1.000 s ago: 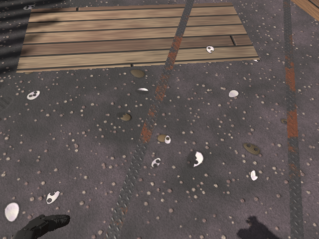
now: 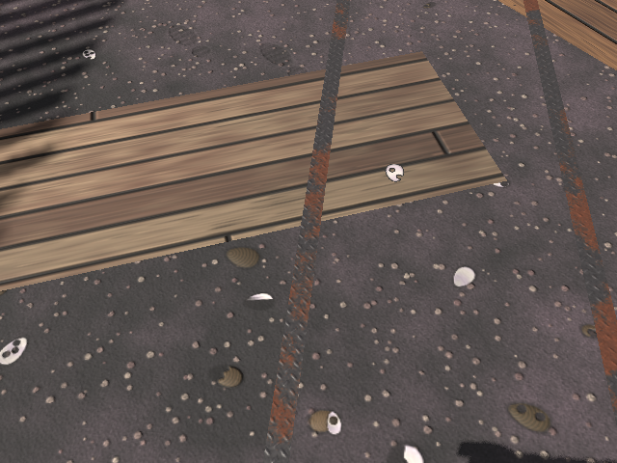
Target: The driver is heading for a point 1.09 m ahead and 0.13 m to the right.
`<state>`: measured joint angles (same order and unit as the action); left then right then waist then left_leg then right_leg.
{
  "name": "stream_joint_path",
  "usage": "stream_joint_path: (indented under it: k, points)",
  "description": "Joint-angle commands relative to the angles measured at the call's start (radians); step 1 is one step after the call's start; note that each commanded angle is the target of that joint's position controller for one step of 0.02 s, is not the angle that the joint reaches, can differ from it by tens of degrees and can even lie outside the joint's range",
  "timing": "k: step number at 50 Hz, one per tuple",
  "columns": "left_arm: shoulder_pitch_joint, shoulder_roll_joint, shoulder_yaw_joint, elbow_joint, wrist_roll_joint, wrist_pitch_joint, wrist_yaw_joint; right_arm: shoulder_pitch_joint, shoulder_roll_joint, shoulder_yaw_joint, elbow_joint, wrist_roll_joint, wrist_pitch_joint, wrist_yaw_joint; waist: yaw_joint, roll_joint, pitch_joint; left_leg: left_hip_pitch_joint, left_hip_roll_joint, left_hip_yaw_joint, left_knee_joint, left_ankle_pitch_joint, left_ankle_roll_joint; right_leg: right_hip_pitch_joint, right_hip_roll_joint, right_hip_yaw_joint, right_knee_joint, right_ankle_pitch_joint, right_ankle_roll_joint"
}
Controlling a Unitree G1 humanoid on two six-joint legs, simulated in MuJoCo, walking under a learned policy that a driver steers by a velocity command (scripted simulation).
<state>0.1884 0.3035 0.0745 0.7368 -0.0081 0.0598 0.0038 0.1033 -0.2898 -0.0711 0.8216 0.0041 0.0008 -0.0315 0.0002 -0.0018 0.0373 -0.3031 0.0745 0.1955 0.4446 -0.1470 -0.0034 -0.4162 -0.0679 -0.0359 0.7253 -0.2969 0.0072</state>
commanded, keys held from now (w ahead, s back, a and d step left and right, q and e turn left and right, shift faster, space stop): e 0.32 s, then no key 0.56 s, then w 0.12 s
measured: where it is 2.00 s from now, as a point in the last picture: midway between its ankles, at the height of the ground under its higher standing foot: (407, 447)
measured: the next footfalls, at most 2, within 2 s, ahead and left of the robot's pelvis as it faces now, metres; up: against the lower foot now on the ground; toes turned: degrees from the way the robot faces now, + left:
right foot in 0.02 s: +0.06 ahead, -0.11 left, +0.00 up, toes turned -4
left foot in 0.48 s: +0.11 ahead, +0.10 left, +0.00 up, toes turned -15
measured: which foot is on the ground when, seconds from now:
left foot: down 0.00-0.02, up 0.04-0.46, down 0.48-1.00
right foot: up 0.00-0.00, down 0.02-0.50, up 0.52-0.76, down 0.78-1.00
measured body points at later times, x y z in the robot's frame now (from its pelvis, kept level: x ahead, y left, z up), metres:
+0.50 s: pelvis +0.02 +0.00 +0.00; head +0.05 +0.00 +0.45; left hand +0.25 +0.23 -0.09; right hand +0.09 -0.31 -0.11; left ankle +0.06 +0.12 -0.74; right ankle +0.03 -0.11 -0.73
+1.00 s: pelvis +0.02 -0.01 +0.00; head +0.02 -0.02 +0.45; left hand +0.20 +0.21 -0.11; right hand +0.04 -0.30 -0.13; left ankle +0.05 +0.11 -0.73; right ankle -0.04 -0.13 -0.73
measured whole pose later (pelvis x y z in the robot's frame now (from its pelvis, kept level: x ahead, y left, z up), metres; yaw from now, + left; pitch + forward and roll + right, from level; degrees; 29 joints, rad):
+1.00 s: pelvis +0.02 -0.01 +0.00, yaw -16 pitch -1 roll +0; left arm 0.25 0.25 0.04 0.78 0.00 0.01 0.02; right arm 0.17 -0.28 -0.04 0.93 0.01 -0.01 -0.01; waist -0.01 0.01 0.01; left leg -0.26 0.01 -0.01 0.63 -0.40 0.00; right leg -0.19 0.01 0.05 0.54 -0.34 -0.01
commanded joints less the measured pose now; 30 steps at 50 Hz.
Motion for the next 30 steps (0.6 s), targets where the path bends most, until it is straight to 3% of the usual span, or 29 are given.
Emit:
stream_joint_path:
  k: [1,2,3,4,5,6,7,9,14,16,20,23,24,25,26,27,28,30]
  points:
    - [0.128,0.109,0.042,-0.028,0.011,-0.003,-0.006,-0.026,-0.127,-0.032,-0.038,0.02,0.005,-0.002,0.054,0.051,-0.118,0.008,0.192,-0.114,0.002,-0.066,0.096,0.225,0.038,-0.002,-0.218,0.115,-0.074]
    - [0.142,0.205,0.066,-0.041,0.013,-0.005,0.01,0.013,-0.074,-0.02,-0.035,-0.002,0.011,0.004,0.027,-0.198,-0.083,-0.15,0.073,-0.001,0.274,-0.242,-0.007,0.298,-0.142,0.272,-0.368,0.35,-0.152]
    - [0.117,0.296,0.076,-0.077,0.03,-0.014,0.014,-0.056,-0.075,-0.02,-0.092,-0.024,0.008,-0.003,0.032,-0.357,-0.045,-0.391,-0.081,-0.063,0.495,-0.508,-0.067,0.301,-0.321,0.566,-0.427,0.444,-0.333]
    - [0.121,0.251,0.066,-0.082,0.049,-0.039,0.008,-0.123,-0.11,-0.031,-0.102,-0.023,0.006,-0.007,0.071,-0.232,-0.09,-0.398,-0.073,-0.207,0.645,-0.497,-0.05,0.274,-0.296,0.544,-0.441,0.385,-0.355]
    - [0.079,0.228,0.059,-0.086,0.043,-0.059,0.008,-0.103,-0.115,-0.037,-0.096,-0.005,0.008,-0.009,0.036,-0.191,-0.092,-0.403,-0.059,-0.242,0.68,-0.404,-0.031,0.27,-0.246,0.463,-0.432,0.347,-0.302]
    - [0.019,0.2,0.055,-0.099,0.022,-0.066,0.012,-0.061,-0.117,-0.042,-0.066,-0.005,0.011,-0.016,0.005,-0.132,-0.1,-0.401,-0.045,-0.256,0.674,-0.323,-0.027,0.273,-0.199,0.406,-0.416,0.3,-0.242]
    - [-0.018,0.171,0.044,-0.109,0.005,-0.065,0.018,-0.049,-0.13,-0.048,-0.054,-0.014,0.013,-0.023,-0.004,-0.13,-0.104,-0.391,-0.041,-0.26,0.666,-0.274,-0.032,0.265,-0.183,0.378,-0.408,0.313,-0.215]
    - [-0.019,0.149,0.033,-0.118,0.007,-0.06,0.028,-0.037,-0.118,-0.049,-0.051,-0.013,0.008,-0.019,-0.016,-0.128,-0.136,-0.33,-0.064,-0.256,0.682,-0.215,-0.044,0.249,-0.149,0.346,-0.395,0.39,-0.213]
    - [0.016,0.171,0.043,-0.127,0.0,-0.048,0.043,-0.075,-0.078,-0.031,-0.063,-0.002,-0.004,-0.009,0.015,-0.135,-0.139,-0.29,-0.087,-0.274,0.427,-0.172,-0.072,0.303,-0.124,0.38,-0.374,0.328,-0.22]
    - [0.011,0.182,0.048,-0.135,0.003,-0.041,0.042,-0.078,-0.083,-0.028,-0.064,0.001,-0.008,-0.001,0.021,-0.152,-0.131,-0.229,-0.097,-0.277,0.351,-0.185,-0.076,0.269,-0.12,0.413,-0.373,0.289,-0.229]
    - [-0.01,0.165,0.039,-0.141,0.008,-0.032,0.03,-0.037,-0.101,-0.027,-0.05,0.008,-0.015,0.015,0.028,-0.166,-0.143,-0.108,-0.094,-0.258,0.241,-0.207,-0.063,0.244,-0.124,0.452,-0.34,0.358,-0.233]
    - [-0.04,0.146,0.026,-0.139,-0.004,-0.023,0.03,0.022,-0.09,-0.022,-0.035,0.003,-0.027,0.031,-0.014,-0.147,-0.141,0.04,-0.093,-0.23,-0.019,-0.043,-0.023,0.22,-0.082,0.452,-0.283,0.369,-0.187]
    - [-0.015,0.129,0.02,-0.133,-0.002,-0.024,0.031,0.039,-0.114,-0.026,-0.031,-0.008,-0.029,0.032,-0.013,-0.109,-0.139,0.126,-0.041,-0.267,-0.083,0.067,0.004,0.171,-0.046,0.43,-0.256,0.273,-0.142]
    - [0.016,0.083,0.005,-0.134,0.016,-0.029,0.031,0.053,-0.176,-0.035,-0.04,-0.03,-0.028,0.028,0.014,0.06,-0.158,0.215,0.131,-0.435,-0.12,0.203,0.065,0.081,0.051,0.326,-0.101,0.07,-0.081]
    - [0.03,0.082,0.009,-0.157,0.01,-0.037,0.027,0.021,-0.209,-0.037,-0.031,-0.042,-0.022,0.026,0.059,0.255,-0.108,0.174,0.263,-0.596,-0.128,0.33,0.225,-0.038,0.174,0.193,-0.022,-0.229,-0.028]
    - [0.0,0.151,0.025,-0.144,0.021,-0.043,0.031,-0.006,-0.152,-0.023,-0.052,-0.044,-0.028,0.024,0.012,0.215,-0.104,0.126,0.306,-0.637,-0.152,0.284,0.3,-0.036,0.13,0.197,0.149,-0.317,0.016]
    - [-0.014,0.186,0.043,-0.133,0.006,-0.043,0.032,-0.017,-0.146,-0.021,-0.055,-0.036,-0.031,0.02,0.005,0.171,-0.087,0.131,0.266,-0.594,-0.15,0.251,0.286,-0.059,0.131,0.2,0.261,-0.293,0.031]
    - [0.005,0.146,0.041,-0.106,0.008,-0.028,0.039,-0.046,-0.133,-0.014,-0.053,-0.007,-0.034,0.015,0.016,0.14,-0.065,0.151,0.202,-0.506,-0.128,0.225,0.232,-0.089,0.116,0.219,0.318,-0.224,0.062]
Keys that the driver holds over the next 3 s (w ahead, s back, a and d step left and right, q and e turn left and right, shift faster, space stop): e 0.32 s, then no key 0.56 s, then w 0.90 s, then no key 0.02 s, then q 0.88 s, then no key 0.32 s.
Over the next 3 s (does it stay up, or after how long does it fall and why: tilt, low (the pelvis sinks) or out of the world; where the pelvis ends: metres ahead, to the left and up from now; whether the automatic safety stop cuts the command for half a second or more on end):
stays up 0.56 -0.18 0.00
